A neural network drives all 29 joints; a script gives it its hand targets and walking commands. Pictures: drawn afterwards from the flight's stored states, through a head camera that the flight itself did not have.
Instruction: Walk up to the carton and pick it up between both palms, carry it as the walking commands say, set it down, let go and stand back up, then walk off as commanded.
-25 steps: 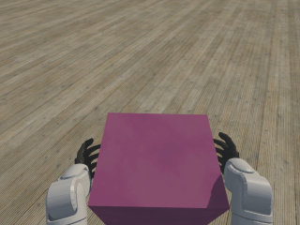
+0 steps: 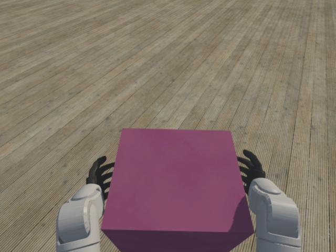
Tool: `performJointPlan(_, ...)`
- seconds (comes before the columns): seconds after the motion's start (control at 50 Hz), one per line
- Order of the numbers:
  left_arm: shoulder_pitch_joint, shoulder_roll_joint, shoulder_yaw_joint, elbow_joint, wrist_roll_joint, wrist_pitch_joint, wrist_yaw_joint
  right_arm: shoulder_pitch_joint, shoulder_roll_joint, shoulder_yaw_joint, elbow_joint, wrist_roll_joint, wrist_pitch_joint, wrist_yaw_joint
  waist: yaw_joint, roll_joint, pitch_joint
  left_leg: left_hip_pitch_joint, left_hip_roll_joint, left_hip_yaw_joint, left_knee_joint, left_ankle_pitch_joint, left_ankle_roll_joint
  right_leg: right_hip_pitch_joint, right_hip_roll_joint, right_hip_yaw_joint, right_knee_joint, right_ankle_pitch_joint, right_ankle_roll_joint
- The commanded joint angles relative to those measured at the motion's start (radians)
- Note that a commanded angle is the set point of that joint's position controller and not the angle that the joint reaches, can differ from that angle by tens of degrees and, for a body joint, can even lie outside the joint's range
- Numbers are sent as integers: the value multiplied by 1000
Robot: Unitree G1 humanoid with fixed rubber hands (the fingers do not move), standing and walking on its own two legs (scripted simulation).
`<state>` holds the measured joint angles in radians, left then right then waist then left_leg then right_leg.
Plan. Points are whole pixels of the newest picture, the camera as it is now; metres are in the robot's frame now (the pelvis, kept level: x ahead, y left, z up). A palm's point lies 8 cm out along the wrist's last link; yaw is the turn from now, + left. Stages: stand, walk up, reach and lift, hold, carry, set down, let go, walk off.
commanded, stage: carry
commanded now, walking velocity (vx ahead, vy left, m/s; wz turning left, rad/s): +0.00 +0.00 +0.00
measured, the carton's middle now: (174, 194) +0.27 +0.00 +0.00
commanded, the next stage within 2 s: hold in 0.62 s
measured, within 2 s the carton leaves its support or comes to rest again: neither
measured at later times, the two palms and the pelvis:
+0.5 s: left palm (98, 191) +0.25 +0.17 +0.06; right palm (256, 185) +0.26 -0.18 +0.07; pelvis +0.00 +0.00 +0.00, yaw +0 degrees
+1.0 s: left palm (99, 180) +0.29 +0.18 +0.04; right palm (242, 168) +0.31 -0.16 +0.06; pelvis +0.00 -0.01 +0.00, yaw -1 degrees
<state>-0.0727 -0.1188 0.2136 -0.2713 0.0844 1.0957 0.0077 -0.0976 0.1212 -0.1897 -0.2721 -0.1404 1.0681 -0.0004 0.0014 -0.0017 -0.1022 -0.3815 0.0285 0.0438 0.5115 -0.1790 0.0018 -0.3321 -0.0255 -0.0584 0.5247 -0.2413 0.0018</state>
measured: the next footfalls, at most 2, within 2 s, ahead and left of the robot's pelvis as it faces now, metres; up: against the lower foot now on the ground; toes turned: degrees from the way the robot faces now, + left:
none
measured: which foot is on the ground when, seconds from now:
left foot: down 0.00-1.00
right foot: down 0.00-1.00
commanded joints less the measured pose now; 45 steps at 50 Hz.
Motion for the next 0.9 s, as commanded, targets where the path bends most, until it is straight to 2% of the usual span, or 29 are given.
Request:
performJointPlan(0.0,-575,-735,-780,-181,-328,-52,-189,-487,734,735,-121,355,-28,179,-1,11,-258,141,102,-77,-80,43,23,44,-110,86,-116,28,-25)
performJointPlan(0.06,-557,-726,-774,-171,-318,-61,-183,-468,723,727,-112,350,-36,177,-2,12,-286,155,98,-73,-67,62,24,55,-107,89,-108,56,-28)
performJointPlan(0.08,-535,-707,-732,-106,-285,-71,-183,-453,710,688,-52,319,-49,174,-2,11,-287,154,98,-71,-59,80,23,63,-108,82,-107,80,-27)
performJointPlan(0.1,-555,-723,-788,-194,-328,-65,-184,-470,716,741,-141,354,-40,173,-2,3,-284,150,99,-70,-63,75,22,57,-108,82,-97,70,-27)
performJointPlan(0.12,-540,-714,-775,-178,-318,-61,-182,-467,713,733,-130,352,-38,172,-2,15,-290,152,107,-78,-71,84,26,74,-105,76,-95,68,-26)
performJointPlan(0.18,-511,-680,-697,-42,-249,-92,-184,-433,673,651,5,279,-69,173,-1,9,-290,153,106,-74,-59,108,23,76,-108,79,-91,95,-25)
performJointPlan(0.2,-525,-703,-764,-155,-302,-90,-183,-462,689,727,-122,333,-67,172,-1,4,-292,159,106,-70,-59,99,21,64,-103,75,-83,87,-24)
performJointPlan(0.26,-524,-693,-725,-83,-272,-100,-182,-456,681,684,-47,301,-76,171,-3,4,-261,143,101,-72,-63,72,22,49,-106,83,-102,66,-24)
performJointPlan(0.28,-548,-720,-796,-201,-330,-86,-181,-486,711,762,-166,365,-63,171,-2,-5,-264,146,104,-75,-63,71,25,50,-105,77,-100,66,-24)
performJointPlan(0.3,-528,-697,-741,-112,-286,-91,-180,-440,692,699,-58,315,-66,171,-3,3,-278,152,101,-73,-60,82,25,56,-105,82,-94,74,-27)
performJointPlan(0.32,-533,-702,-771,-165,-306,-88,-181,-461,689,729,-122,337,-64,171,-2,13,-267,142,104,-80,-74,61,26,61,-105,78,-88,52,-27)
performJointPlan(0.36,-524,-691,-756,-136,-294,-83,-177,-457,688,709,-85,331,-59,170,-1,14,-267,146,108,-81,-77,60,25,54,-99,73,-87,37,-25)
performJointPlan(0.38,-514,-676,-709,-56,-254,-98,-177,-421,665,652,13,285,-72,171,-1,28,-262,138,107,-83,-85,50,26,57,-98,78,-93,33,-27)
performJointPlan(0.42,-530,-682,-748,-131,-283,-101,-178,-434,678,697,-53,318,-75,173,-1,28,-265,145,106,-82,-88,31,25,52,-97,78,-94,22,-28)
performJointPlan(0.46,-520,-683,-726,-88,-267,-113,-179,-451,676,687,-44,311,-90,173,-2,23,-256,147,102,-74,-82,49,22,50,-100,80,-98,39,-25)
performJointPlan(0.48,-543,-699,-770,-164,-303,-103,-178,-468,692,728,-114,341,-80,172,-3,3,-256,144,102,-78,-82,33,24,52,-95,74,-101,29,-24)
performJointPlan(0.5,-511,-683,-721,-69,-267,-112,-180,-452,672,680,-37,303,-91,170,-3,6,-258,143,103,-77,-80,57,24,51,-99,79,-100,42,-25)
performJointPlan(0.54,-540,-700,-760,-135,-299,-106,-179,-464,688,711,-93,327,-84,166,-3,12,-265,146,100,-76,-76,58,26,52,-99,74,-95,43,-27)
performJointPlan(0.56,-523,-678,-714,-67,-263,-116,-179,-441,676,666,-6,294,-91,168,-3,5,-264,155,103,-74,-73,48,24,42,-103,81,-105,34,-25)
performJointPlan(0.6,-536,-705,-776,-167,-311,-101,-175,-472,693,730,-130,349,-77,168,-3,10,-269,148,99,-75,-81,31,23,51,-100,80,-105,22,-27)
performJointPlan(0.62,-381,-518,-422,367,-50,-196,-163,-377,545,451,397,125,-180,172,115,-44,87,229,-92,-72,-116,-94,45,27,100,147,-212,-127,-40)
performJointPlan(0.64,-484,-463,-474,305,-51,-283,-150,-445,531,457,341,121,-265,166,52,-29,43,288,-92,-85,-102,-59,46,63,87,166,-192,-84,-44)
performJointPlan(0.66,-541,-520,-525,265,-77,-325,-158,-499,590,512,301,153,-307,179,42,-14,-37,320,-101,-98,-103,-6,47,97,98,156,-156,-8,-44)
performJointPlan(0.72,-716,-638,-639,91,-165,-407,-195,-699,737,694,187,238,-401,210,92,-15,-216,348,-121,-94,-89,35,44,123,103,146,-133,-2,-31)
performJointPlan(0.74,-792,-675,-665,81,-187,-423,-210,-777,794,724,179,257,-430,213,90,-40,-285,358,-124,-93,-73,54,43,128,103,146,-129,15,-30)
performJointPlan(0.76,-833,-696,-682,74,-204,-431,-217,-808,820,725,191,268,-444,215,91,-19,-321,367,-124,-86,-71,47,36,139,103,141,-126,13,-33)
performJointPlan(0.8,-874,-717,-688,117,-212,-431,-227,-848,817,685,226,260,-458,209,34,-36,-340,400,-125,-83,-61,48,29,123,97,139,-140,12,-28)
performJointPlan(0.82,-883,-709,-686,138,-208,-426,-230,-827,811,654,267,251,-458,209,28,0,-338,405,-124,-76,-71,33,23,123,91,136,-149,3,-31)
performJointPlan(0.88,-804,-720,-633,266,-168,-414,-235,-774,776,596,368,200,-456,214,7,-19,-289,442,-114,-94,-97,-10,18,91,88,128,-172,-29,-30)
